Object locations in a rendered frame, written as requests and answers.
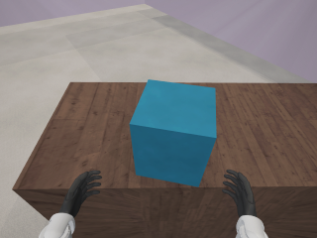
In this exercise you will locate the left robot forearm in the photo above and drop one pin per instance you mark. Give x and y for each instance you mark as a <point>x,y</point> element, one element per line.
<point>61,225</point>

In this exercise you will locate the right robot forearm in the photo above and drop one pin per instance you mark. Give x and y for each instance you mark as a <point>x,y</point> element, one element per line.
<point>249,226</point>

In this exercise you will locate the robot left hand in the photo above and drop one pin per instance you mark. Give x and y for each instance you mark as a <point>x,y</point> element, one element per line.
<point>78,192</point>

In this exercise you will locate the pedestal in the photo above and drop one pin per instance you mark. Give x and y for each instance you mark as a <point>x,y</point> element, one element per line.
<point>266,131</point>

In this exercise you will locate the carton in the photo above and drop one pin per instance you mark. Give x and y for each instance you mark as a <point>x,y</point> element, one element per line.
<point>173,131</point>

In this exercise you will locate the robot right hand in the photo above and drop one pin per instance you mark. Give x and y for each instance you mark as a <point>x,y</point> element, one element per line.
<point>242,195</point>

